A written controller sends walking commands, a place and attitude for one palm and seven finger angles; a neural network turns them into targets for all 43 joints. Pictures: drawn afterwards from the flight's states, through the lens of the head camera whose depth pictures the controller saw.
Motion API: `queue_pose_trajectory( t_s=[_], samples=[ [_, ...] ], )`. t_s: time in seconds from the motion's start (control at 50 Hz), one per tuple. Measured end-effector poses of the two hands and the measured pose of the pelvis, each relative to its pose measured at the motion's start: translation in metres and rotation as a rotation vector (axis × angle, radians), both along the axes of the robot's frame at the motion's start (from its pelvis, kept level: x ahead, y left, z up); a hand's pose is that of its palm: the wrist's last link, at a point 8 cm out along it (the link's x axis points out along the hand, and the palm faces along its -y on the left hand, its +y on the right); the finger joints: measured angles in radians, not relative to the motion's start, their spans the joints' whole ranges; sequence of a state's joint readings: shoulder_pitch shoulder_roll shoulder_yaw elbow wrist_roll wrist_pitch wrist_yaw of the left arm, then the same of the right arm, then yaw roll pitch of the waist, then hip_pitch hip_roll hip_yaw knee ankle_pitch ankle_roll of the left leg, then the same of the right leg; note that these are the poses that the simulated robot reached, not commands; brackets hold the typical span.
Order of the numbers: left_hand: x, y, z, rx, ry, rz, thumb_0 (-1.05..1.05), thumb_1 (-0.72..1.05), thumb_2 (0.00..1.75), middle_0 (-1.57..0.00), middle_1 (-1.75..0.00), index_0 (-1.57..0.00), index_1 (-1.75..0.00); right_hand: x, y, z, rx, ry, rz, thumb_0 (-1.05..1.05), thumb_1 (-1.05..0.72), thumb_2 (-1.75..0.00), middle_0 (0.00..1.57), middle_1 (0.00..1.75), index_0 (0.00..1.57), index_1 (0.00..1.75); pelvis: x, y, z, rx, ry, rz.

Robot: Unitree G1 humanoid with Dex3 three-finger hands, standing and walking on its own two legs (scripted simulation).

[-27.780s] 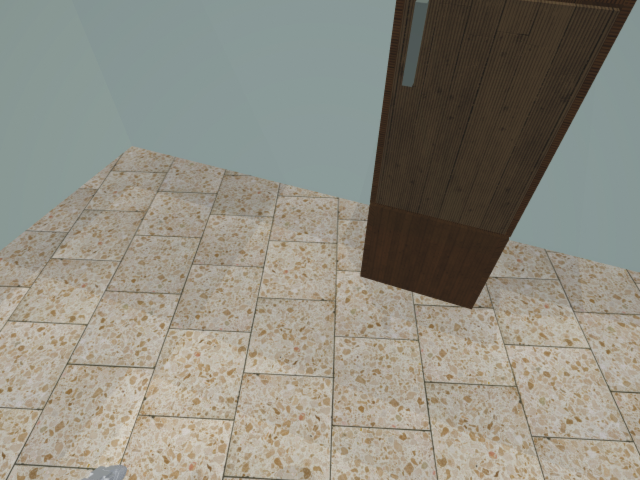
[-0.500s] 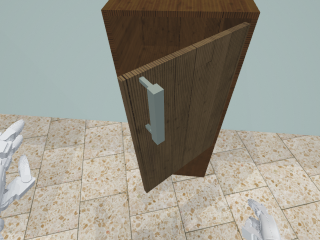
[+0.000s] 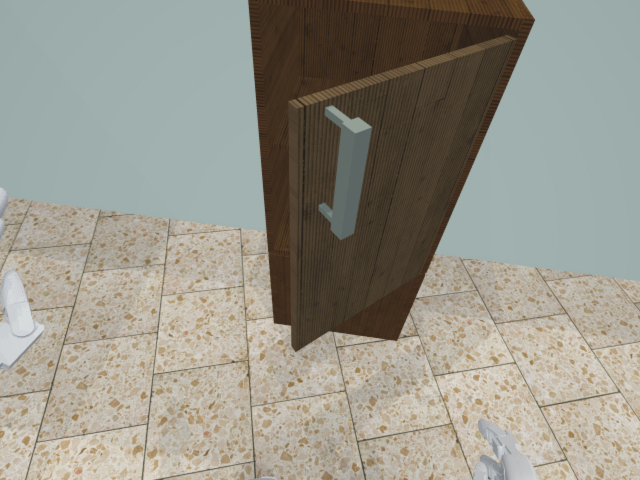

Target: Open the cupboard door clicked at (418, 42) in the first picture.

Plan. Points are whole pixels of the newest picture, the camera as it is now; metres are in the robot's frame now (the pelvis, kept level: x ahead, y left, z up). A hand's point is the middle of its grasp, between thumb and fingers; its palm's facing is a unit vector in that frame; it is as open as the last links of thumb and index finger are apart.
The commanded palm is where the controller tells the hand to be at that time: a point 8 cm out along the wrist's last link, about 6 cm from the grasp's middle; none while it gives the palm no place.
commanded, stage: step back with the hand held close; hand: left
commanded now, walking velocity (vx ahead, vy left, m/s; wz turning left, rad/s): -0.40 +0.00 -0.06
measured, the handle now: (338, 176) +0.44 +0.01 +0.16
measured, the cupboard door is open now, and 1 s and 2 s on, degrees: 43 43 43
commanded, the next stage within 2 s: stop stepping back and stand still in 0.34 s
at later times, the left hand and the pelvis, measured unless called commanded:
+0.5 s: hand out of the picture +0.12 +0.26 +0.18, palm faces +0.33 -0.83 -0.45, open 7.4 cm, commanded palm +0.06 +0.30 +0.19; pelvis -0.10 +0.01 +0.01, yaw -3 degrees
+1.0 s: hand out of the picture +0.04 +0.26 +0.17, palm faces +0.37 -0.81 -0.45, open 7.4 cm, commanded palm -0.03 +0.30 +0.19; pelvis -0.18 +0.01 +0.00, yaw -3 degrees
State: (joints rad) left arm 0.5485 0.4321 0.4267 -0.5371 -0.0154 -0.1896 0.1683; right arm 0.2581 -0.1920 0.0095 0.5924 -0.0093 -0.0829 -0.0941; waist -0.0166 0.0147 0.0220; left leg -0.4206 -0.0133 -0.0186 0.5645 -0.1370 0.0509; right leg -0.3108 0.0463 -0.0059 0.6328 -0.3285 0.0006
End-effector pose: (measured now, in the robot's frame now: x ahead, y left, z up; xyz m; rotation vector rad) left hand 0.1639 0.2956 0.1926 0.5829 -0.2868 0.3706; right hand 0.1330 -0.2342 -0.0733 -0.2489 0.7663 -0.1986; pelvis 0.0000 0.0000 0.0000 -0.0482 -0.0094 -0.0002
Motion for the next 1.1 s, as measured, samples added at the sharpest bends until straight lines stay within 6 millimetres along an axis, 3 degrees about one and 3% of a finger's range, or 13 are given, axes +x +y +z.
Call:
queue_pose_trajectory(
  t_s=[0.22,0.3,0.4,0.56,0.68,0.74,0.82,0.9,0.98,1.1],
  samples=[
    [-0.036,-0.018,0.0,-0.018,0.004,-0.06,0.01,0.89,0.9,-0.21,-0.3,-0.21,-0.3,-0.011,-0.001,-0.002,0.034,-0.026,0.032,0.01,-0.9,-0.9,0.21,0.3,0.2,0.3,-0.035,-0.005,-0.001,-0.002,0.008,-0.017],
    [-0.041,-0.004,-0.001,-0.018,-0.021,-0.064,0.01,0.88,0.9,-0.21,-0.31,-0.21,-0.3,-0.02,-0.005,0.006,-0.015,-0.029,-0.001,0.01,-0.9,-0.9,0.21,0.3,0.2,0.3,-0.04,0.003,-0.002,-0.006,0.016,-0.012],
    [-0.051,0.013,-0.001,-0.023,-0.004,-0.056,0.01,0.88,0.9,-0.21,-0.31,-0.21,-0.3,-0.036,0.002,0.022,-0.044,-0.051,0.008,0.01,-0.91,-0.9,0.21,0.3,0.2,0.3,-0.068,0.01,0.006,0.004,0.02,-0.028],
    [-0.102,-0.004,0.003,-0.049,0.021,-0.11,0.01,0.89,0.9,-0.21,-0.3,-0.21,-0.3,-0.088,0.012,0.031,-0.002,-0.095,0.027,0.01,-0.91,-0.9,0.21,0.3,0.2,0.3,-0.117,0.006,0.011,-0.022,0.035,-0.053],
    [-0.149,-0.014,0.005,0.009,0.027,-0.089,0.01,0.89,0.9,-0.21,-0.3,-0.21,-0.3,-0.138,0.005,0.006,0.026,-0.044,0.045,0.01,-0.9,-0.9,0.21,0.3,0.2,0.3,-0.156,-0.005,0.001,0.022,0.037,-0.051],
    [-0.164,-0.01,0.007,-0.022,0.004,-0.063,0.01,0.88,0.9,-0.21,-0.31,-0.21,-0.3,-0.168,-0.002,-0.003,0.028,0.028,0.004,0.01,-0.9,-0.9,0.21,0.3,0.2,0.3,-0.159,-0.002,0.004,0.022,0.023,-0.059],
    [-0.165,0.005,0.001,-0.06,-0.051,-0.004,0.01,0.88,0.9,-0.21,-0.31,-0.21,-0.3,-0.195,-0.013,-0.009,-0.015,0.068,-0.039,0.01,-0.9,-0.9,0.21,0.3,0.2,0.3,-0.157,0.003,0.002,0.03,0.014,-0.041],
    [-0.158,0.016,-0.011,-0.097,-0.04,0.015,0.01,0.89,0.9,-0.21,-0.3,-0.21,-0.3,-0.207,-0.016,-0.009,-0.037,0.06,-0.084,0.01,-0.91,-0.9,0.21,0.3,0.2,0.3,-0.165,0.011,0.0,0.046,-0.008,-0.035],
    [-0.159,0.007,-0.007,-0.054,-0.009,-0.046,0.01,0.89,0.9,-0.2,-0.3,-0.21,-0.3,-0.208,-0.009,0.002,-0.015,-0.012,-0.082,0.01,-0.91,-0.9,0.21,0.3,0.2,0.3,-0.178,0.009,0.002,0.05,-0.018,-0.05],
    [-0.18,-0.012,0.006,0.025,0.018,-0.109,0.01,0.89,0.9,-0.21,-0.3,-0.21,-0.3,-0.207,0.0,0.002,0.044,-0.053,-0.047,0.01,-0.91,-0.9,0.21,0.3,0.2,0.3,-0.191,0.004,0.004,0.031,-0.01,-0.05]
  ],
)
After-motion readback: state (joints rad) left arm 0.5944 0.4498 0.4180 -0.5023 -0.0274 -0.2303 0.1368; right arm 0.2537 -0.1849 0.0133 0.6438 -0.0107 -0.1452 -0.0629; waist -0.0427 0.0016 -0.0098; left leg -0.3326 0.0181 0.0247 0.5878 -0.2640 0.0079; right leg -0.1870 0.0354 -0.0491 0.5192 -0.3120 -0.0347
